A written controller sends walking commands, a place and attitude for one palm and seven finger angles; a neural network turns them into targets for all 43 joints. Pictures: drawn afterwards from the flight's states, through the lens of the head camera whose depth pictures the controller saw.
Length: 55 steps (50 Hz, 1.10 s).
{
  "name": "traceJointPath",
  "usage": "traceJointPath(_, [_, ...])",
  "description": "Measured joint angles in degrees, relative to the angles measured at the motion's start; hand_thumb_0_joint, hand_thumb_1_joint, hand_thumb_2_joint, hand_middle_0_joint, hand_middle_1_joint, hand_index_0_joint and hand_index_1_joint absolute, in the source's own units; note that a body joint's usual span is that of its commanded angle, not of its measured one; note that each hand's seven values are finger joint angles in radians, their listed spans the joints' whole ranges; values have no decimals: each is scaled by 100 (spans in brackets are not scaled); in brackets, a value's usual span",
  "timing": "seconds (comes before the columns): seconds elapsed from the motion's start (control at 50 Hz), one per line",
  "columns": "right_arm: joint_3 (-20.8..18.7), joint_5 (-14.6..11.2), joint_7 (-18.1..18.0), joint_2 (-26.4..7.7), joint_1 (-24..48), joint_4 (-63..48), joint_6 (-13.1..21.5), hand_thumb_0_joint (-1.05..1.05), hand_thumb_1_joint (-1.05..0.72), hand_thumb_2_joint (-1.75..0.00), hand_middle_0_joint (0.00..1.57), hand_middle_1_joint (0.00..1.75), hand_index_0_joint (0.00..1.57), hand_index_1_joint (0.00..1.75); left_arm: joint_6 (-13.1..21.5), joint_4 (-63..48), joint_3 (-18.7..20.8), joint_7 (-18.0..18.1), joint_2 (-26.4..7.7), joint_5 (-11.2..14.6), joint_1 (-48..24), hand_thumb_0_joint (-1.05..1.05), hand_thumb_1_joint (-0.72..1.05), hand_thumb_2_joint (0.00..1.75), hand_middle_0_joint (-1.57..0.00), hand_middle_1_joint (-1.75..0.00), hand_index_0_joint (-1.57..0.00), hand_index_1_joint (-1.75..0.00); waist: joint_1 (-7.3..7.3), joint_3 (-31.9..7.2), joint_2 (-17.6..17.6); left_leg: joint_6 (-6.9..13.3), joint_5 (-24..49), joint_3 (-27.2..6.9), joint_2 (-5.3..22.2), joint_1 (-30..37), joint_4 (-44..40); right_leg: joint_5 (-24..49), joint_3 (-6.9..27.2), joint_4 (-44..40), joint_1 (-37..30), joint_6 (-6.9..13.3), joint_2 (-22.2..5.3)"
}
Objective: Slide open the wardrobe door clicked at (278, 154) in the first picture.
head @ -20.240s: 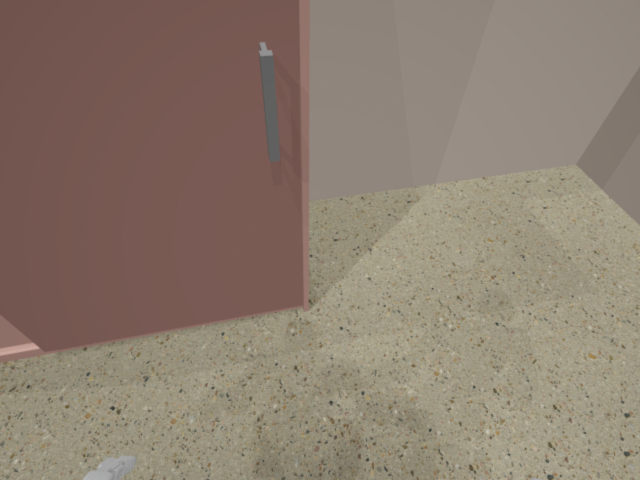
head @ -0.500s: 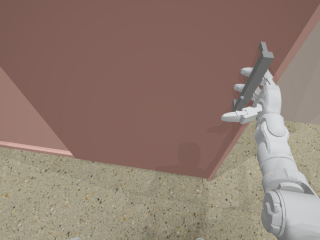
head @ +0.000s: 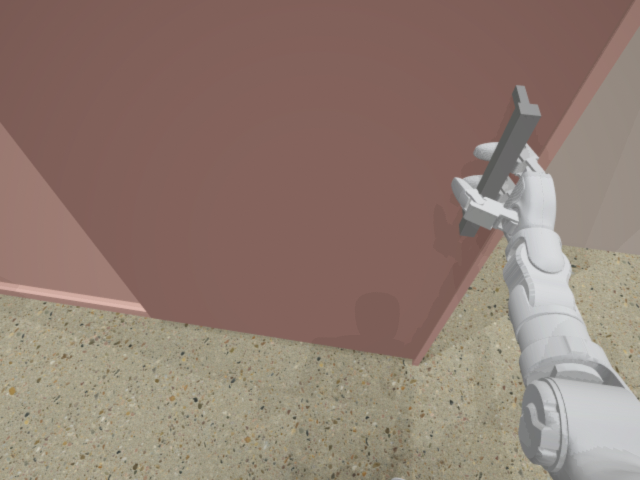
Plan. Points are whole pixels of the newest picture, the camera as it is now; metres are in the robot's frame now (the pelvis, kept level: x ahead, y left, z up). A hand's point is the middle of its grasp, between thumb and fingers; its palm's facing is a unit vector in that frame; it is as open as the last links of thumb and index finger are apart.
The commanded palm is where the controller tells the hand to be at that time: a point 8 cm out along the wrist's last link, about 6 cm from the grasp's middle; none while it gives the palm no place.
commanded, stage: grip the handle and tug to test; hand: right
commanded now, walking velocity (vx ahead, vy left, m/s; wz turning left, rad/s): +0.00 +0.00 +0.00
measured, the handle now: (490, 169) +0.52 -0.15 +0.11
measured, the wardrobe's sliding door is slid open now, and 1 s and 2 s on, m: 0.00 0.00 0.00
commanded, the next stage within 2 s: tug the door sideways, standing still in 0.86 s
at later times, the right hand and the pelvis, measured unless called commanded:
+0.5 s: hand (477, 197) +0.46 -0.12 +0.11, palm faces +0.02 +1.00 +0.00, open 5.6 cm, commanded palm +0.43 -0.17 +0.11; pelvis +0.00 +0.00 +0.00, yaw +0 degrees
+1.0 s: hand (476, 197) +0.46 -0.12 +0.11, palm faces +0.02 +1.00 +0.00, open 5.6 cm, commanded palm +0.44 -0.17 +0.11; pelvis +0.03 +0.00 +0.01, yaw +1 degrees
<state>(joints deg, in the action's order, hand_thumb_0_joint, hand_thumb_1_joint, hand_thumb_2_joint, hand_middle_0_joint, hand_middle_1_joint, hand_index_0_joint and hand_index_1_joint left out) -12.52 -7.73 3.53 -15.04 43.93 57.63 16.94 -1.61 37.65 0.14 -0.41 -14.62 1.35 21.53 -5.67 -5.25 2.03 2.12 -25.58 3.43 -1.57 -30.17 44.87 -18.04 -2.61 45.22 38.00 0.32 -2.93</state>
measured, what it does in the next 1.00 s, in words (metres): stands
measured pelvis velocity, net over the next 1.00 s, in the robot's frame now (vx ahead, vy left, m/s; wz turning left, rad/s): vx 0.03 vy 0.00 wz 0.01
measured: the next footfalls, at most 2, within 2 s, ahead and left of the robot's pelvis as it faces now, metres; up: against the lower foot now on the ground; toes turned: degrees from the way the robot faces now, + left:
none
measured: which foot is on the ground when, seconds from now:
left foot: down 0.00-1.00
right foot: down 0.00-1.00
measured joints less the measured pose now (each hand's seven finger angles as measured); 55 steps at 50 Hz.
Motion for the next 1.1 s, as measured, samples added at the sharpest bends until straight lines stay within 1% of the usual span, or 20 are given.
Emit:
traceJointPath(0.1, [-38,14,-54,-15,47,31,129,0,-63,-78,40,135,40,135,58,13,5,15,-13,-11,-34,1,91,90,-20,-30,-20,-30,-32,40,-24,11,15,5,-10,-60,26,22,8,14,55,-9,-10])
traceJointPath(0.16, [-10,36,-69,-32,63,30,198,0,-71,-82,41,137,40,136,81,26,21,13,-24,-13,-30,1,91,90,-20,-30,-20,-30,-35,46,-27,16,9,11,-13,-104,53,21,15,37,99,-14,-13])
traceJointPath(0.38, [-47,11,-6,-32,25,59,161,1,-71,-81,40,138,40,138,55,70,17,24,-25,-7,-17,1,91,90,-20,-30,-20,-30,-24,5,-4,24,-6,10,-18,-68,34,7,19,17,62,-23,-13])
traceJointPath(0.54, [-5,-4,-13,-21,31,45,164,1,-71,-82,40,138,39,138,57,39,12,15,-14,-7,-42,1,91,90,-20,-30,-20,-30,-4,8,-2,36,-13,31,-17,-65,28,9,42,11,67,-35,-7])
traceJointPath(0.64, [25,-50,-80,9,-147,-183,103,1,-72,-82,39,139,37,139,56,-15,30,-24,-24,-3,-42,1,91,90,-20,-30,-20,-30,16,-28,17,36,-24,-10,-20,-53,17,-11,5,-11,34,-38,-14])
traceJointPath(0.72, [19,-61,-50,33,-290,-365,47,1,-73,-81,38,140,37,139,28,-51,27,-31,-24,6,-44,1,91,90,-20,-30,-20,-30,35,-40,11,35,-43,-33,-20,6,-12,-38,-16,-39,-32,-38,-13])
traceJointPath(1.0, [129,-161,-54,189,-1053,-1453,-358,1,-75,-79,35,140,35,140,-26,-257,65,-59,-32,38,-126,1,91,90,-20,-30,-20,-30,115,-111,-4,18,-99,-114,-7,314,-234,-145,-89,-219,-347,-43,7])
traceJointPath(1.1, [302,-100,-90,292,-838,-1335,-323,0,-73,-80,37,140,36,140,-10,-155,87,-42,-29,19,-216,1,91,90,-20,-30,-20,-30,202,-46,-19,19,-146,11,24,355,-225,-168,38,-151,-303,-46,57])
